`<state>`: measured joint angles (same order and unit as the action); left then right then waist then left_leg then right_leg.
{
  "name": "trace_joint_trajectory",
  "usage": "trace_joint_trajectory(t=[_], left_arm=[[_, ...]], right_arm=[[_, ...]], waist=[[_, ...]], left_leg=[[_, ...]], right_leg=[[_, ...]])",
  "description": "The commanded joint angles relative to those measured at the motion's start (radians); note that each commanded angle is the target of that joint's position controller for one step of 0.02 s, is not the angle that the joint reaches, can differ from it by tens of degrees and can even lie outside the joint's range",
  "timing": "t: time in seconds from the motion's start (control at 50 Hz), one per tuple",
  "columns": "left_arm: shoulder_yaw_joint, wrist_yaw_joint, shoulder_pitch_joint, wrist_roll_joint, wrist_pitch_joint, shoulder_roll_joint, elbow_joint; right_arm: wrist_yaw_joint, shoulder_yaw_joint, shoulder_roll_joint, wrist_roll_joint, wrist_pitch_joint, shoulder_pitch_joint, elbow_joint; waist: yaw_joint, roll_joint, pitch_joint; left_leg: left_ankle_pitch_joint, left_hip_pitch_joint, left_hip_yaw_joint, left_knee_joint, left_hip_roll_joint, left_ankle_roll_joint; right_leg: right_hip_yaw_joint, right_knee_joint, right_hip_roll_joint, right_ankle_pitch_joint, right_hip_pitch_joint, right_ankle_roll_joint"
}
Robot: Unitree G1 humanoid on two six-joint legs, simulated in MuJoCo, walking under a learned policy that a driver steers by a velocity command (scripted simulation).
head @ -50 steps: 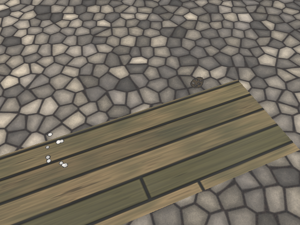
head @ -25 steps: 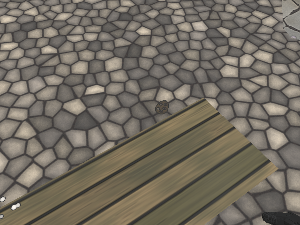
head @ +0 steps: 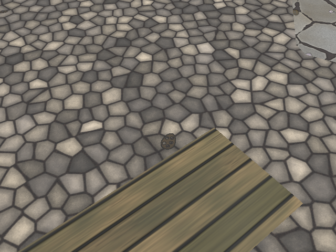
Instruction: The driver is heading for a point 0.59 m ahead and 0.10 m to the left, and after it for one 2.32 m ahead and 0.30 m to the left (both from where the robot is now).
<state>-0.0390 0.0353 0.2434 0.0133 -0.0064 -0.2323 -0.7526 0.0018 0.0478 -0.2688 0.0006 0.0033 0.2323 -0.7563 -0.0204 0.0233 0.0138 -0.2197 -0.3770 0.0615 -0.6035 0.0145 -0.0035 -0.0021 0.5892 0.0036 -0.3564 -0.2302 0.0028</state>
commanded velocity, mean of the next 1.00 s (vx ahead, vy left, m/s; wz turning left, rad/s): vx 0.19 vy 0.00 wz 0.29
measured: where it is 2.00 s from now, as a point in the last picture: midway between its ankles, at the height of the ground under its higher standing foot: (138, 224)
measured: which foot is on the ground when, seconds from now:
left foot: down 0.00-0.50, up 0.52-0.92, down 0.94-1.00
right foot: down 0.00-0.12, up 0.14-0.48, down 0.50-0.94, up 0.96-1.00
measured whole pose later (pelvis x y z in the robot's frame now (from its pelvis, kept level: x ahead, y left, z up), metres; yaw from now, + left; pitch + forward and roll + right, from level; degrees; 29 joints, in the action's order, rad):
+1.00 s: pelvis +0.11 +0.08 +0.01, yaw +18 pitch +3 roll +0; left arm -0.05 0.00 0.45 -0.03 0.05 -0.29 -0.81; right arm -0.02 0.04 -0.26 0.01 0.09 0.12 -0.64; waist 0.07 -0.03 -0.01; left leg -0.22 -0.35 -0.04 -0.53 0.00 -0.03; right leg -0.09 0.85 -0.03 -0.46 -0.25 0.00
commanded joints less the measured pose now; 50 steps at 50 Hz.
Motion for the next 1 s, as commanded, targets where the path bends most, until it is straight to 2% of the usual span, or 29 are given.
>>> trace_joint_trajectory(t=[0.02,0.08,0.1,0.12,0.14,0.16,0.2,0.22,0.24,0.28,0.34,0.4,0.44,0.48,0.5,0.52,0.54,0.56,0.58,0.6,0.66,0.76,0.84,0.88,0.92,0.94,0.96,0.98,1.0], left_arm=[[-0.062,0.027,-0.002,-0.010,0.007,-0.190,0.068],[-0.069,0.034,-0.033,-0.022,0.006,-0.190,0.085],[-0.074,0.035,-0.005,-0.018,0.005,-0.192,0.086],[-0.073,0.034,-0.002,-0.005,0.004,-0.173,0.104],[-0.065,0.034,-0.063,0.000,0.003,-0.147,0.127],[-0.052,0.029,-0.105,-0.005,0.002,-0.112,0.150],[-0.053,0.020,-0.068,-0.018,-0.002,-0.124,0.130],[-0.057,0.022,-0.070,-0.013,-0.001,-0.139,0.124],[-0.061,0.026,-0.073,-0.010,0.001,-0.147,0.121],[-0.054,0.019,-0.071,-0.017,0.005,-0.122,0.117],[-0.045,0.007,-0.081,-0.024,0.014,-0.107,0.114],[-0.051,-0.008,-0.076,-0.027,0.022,-0.128,0.114],[-0.059,-0.021,-0.039,-0.031,0.030,-0.142,0.107],[-0.068,-0.024,0.034,-0.023,0.038,-0.140,0.082],[-0.077,-0.019,0.105,-0.006,0.043,-0.182,0.077],[-0.093,-0.026,0.127,0.024,0.049,-0.278,0.077],[-0.095,-0.030,0.046,0.044,0.068,-0.283,0.099],[-0.078,-0.021,-0.017,0.022,0.078,-0.220,0.109],[-0.066,-0.014,-0.030,0.001,0.082,-0.179,0.107],[-0.061,-0.012,-0.018,-0.011,0.082,-0.167,0.098],[-0.055,-0.011,0.065,-0.012,0.089,-0.169,0.069],[-0.061,-0.013,0.149,-0.023,0.084,-0.205,0.039],[-0.065,-0.028,0.188,-0.039,0.077,-0.235,0.017],[-0.064,-0.033,0.185,-0.047,0.067,-0.239,0.009],[-0.052,-0.034,0.164,-0.044,0.061,-0.212,0.011],[-0.031,-0.038,0.138,-0.031,0.067,-0.152,0.027],[-0.002,-0.035,0.165,-0.022,0.086,-0.051,0.077],[-0.023,-0.025,0.160,-0.053,0.100,-0.132,0.076],[-0.043,-0.027,0.120,-0.070,0.100,-0.190,0.079]], right_arm=[[-0.006,0.034,-0.091,0.004,0.006,-0.056,0.104],[-0.020,0.040,-0.087,0.006,-0.002,-0.035,0.121],[-0.020,0.050,-0.120,0.005,-0.002,-0.030,0.127],[-0.017,0.067,-0.172,0.004,-0.003,-0.014,0.128],[-0.015,0.077,-0.209,-0.003,-0.002,0.057,0.130],[-0.015,0.069,-0.206,-0.020,0.011,0.125,0.122],[-0.009,0.063,-0.198,-0.008,0.033,0.031,0.156],[0.000,0.060,-0.192,0.005,0.027,-0.010,0.164],[0.009,0.056,-0.180,0.012,0.016,-0.037,0.168],[0.020,0.058,-0.178,0.008,-0.009,-0.047,0.174],[0.034,0.069,-0.188,0.008,-0.026,-0.050,0.185],[0.034,0.077,-0.198,0.010,-0.039,-0.070,0.197],[0.033,0.079,-0.195,0.021,-0.047,-0.082,0.203],[0.036,0.070,-0.171,0.029,-0.048,-0.091,0.201],[0.035,0.053,-0.114,0.021,-0.043,-0.083,0.204],[0.035,0.046,-0.076,0.027,-0.025,-0.109,0.239],[0.033,0.061,-0.132,0.018,-0.002,-0.130,0.251],[0.028,0.070,-0.166,0.015,0.006,-0.090,0.217],[0.024,0.070,-0.163,0.005,0.008,-0.037,0.175],[0.018,0.068,-0.150,-0.003,0.011,-0.016,0.155],[0.003,0.052,-0.105,0.003,0.031,-0.075,0.159],[-0.008,0.024,-0.056,0.015,0.058,-0.201,0.195],[-0.027,0.022,-0.067,0.029,0.072,-0.225,0.200],[-0.033,0.029,-0.087,0.037,0.084,-0.187,0.196],[-0.024,0.053,-0.130,0.035,0.090,-0.026,0.145],[-0.011,0.072,-0.178,0.024,0.091,0.126,0.120],[-0.003,0.095,-0.293,-0.006,0.081,0.237,0.109],[-0.009,0.087,-0.250,-0.014,0.085,0.273,0.089],[-0.012,0.063,-0.180,-0.005,0.089,0.214,0.086]], waist=[[0.031,-0.185,-0.002],[0.016,-0.137,-0.015],[0.031,-0.062,-0.026],[0.047,0.095,-0.045],[-0.008,0.224,-0.083],[-0.046,0.255,-0.154],[-0.004,0.077,-0.161],[0.010,0.032,-0.140],[0.020,0.039,-0.139],[0.024,0.083,-0.128],[0.012,0.108,-0.136],[0.008,0.149,-0.121],[0.025,0.155,-0.127],[0.073,0.133,-0.101],[0.092,0.006,-0.113],[0.081,-0.233,-0.061],[0.047,-0.246,0.035],[0.011,-0.207,0.065],[-0.002,-0.177,0.045],[0.002,-0.162,0.030],[0.040,-0.143,0.050],[0.110,-0.182,0.057],[0.124,-0.191,0.072],[0.085,-0.187,0.072],[-0.009,-0.148,0.002],[-0.090,-0.072,-0.112],[-0.101,0.221,-0.245],[-0.115,0.223,-0.246],[-0.092,0.169,-0.129]], left_leg=[[-0.070,-0.089,-0.038,-0.123,-0.010,-0.024],[-0.012,-0.052,-0.045,-0.088,-0.027,-0.055],[0.208,0.004,0.004,-0.031,-0.042,-0.077],[0.357,0.059,0.156,0.059,-0.098,-0.133],[0.466,0.202,0.411,0.181,-0.213,-0.258],[0.480,0.336,0.572,0.246,-0.311,-0.340],[0.450,0.330,0.490,0.209,-0.294,-0.297],[0.426,0.287,0.431,0.212,-0.264,-0.263],[0.375,0.255,0.384,0.222,-0.224,-0.232],[0.318,0.219,0.341,0.240,-0.166,-0.211],[0.210,0.202,0.359,0.254,-0.150,-0.207],[0.109,0.155,0.420,0.277,-0.150,-0.205],[-0.177,0.100,0.444,0.304,-0.124,-0.185],[-0.407,-0.061,0.398,0.269,-0.055,-0.121],[-0.460,-0.198,0.290,0.053,0.019,-0.060],[-0.379,-0.382,0.118,-0.209,0.161,-0.033],[-0.291,-0.442,0.174,-0.346,0.073,-0.026],[-0.196,-0.443,0.174,-0.408,0.053,-0.022],[-0.130,-0.422,0.149,-0.441,0.043,-0.002],[-0.081,-0.412,0.114,-0.475,0.036,0.014],[0.037,-0.419,0.024,-0.485,-0.012,0.034],[0.099,-0.303,-0.058,-0.173,-0.051,0.048],[0.030,-0.134,-0.088,0.002,-0.031,0.024],[0.018,-0.035,-0.078,0.092,-0.023,-0.004],[0.055,0.242,-0.086,0.180,-0.004,-0.037],[0.031,0.483,0.038,0.191,-0.123,-0.074],[-0.088,0.766,0.409,0.241,-0.393,-0.184],[-0.271,0.676,0.607,0.328,-0.448,-0.255],[-0.316,0.588,0.491,0.348,-0.415,-0.232]], right_leg=[[-0.220,-0.174,-0.278,0.318,0.015,-0.169],[-0.174,-0.092,-0.281,0.417,0.009,-0.151],[-0.106,-0.027,-0.220,0.352,-0.021,-0.106],[0.027,0.111,-0.099,0.253,-0.085,-0.031],[0.077,0.335,0.044,-0.010,-0.246,0.047],[-0.051,0.541,0.071,-0.336,-0.377,0.051],[-0.123,0.686,0.029,-0.265,-0.419,0.044],[-0.125,0.635,0.010,-0.199,-0.410,0.046],[-0.115,0.565,-0.001,-0.150,-0.370,0.051],[-0.079,0.432,0.024,-0.102,-0.308,0.068],[-0.080,0.246,0.045,-0.073,-0.227,0.075],[-0.082,0.118,0.059,-0.032,-0.151,0.065],[-0.063,-0.003,0.063,0.017,-0.066,0.037],[-0.031,-0.156,0.038,0.086,0.119,-0.011],[-0.207,-0.244,-0.139,-0.072,0.233,-0.069],[-0.562,-0.392,-0.336,-0.354,0.197,-0.182],[-0.694,-0.450,-0.391,-0.464,0.082,-0.256],[-0.600,-0.444,-0.351,-0.415,0.072,-0.229],[-0.505,-0.436,-0.296,-0.336,0.099,-0.189],[-0.438,-0.435,-0.261,-0.273,0.117,-0.169],[-0.321,-0.461,-0.224,-0.147,0.114,-0.172],[-0.208,-0.464,-0.214,0.036,0.119,-0.178],[-0.201,-0.430,-0.239,0.047,0.070,-0.192],[-0.245,-0.396,-0.260,0.049,0.059,-0.188],[-0.213,-0.258,-0.213,0.185,-0.019,-0.147],[-0.138,-0.007,-0.135,0.179,-0.135,-0.096],[-0.012,0.368,-0.007,-0.095,-0.462,-0.021],[-0.118,0.575,-0.003,-0.203,-0.557,-0.013],[-0.148,0.643,-0.050,-0.125,-0.609,-0.026]])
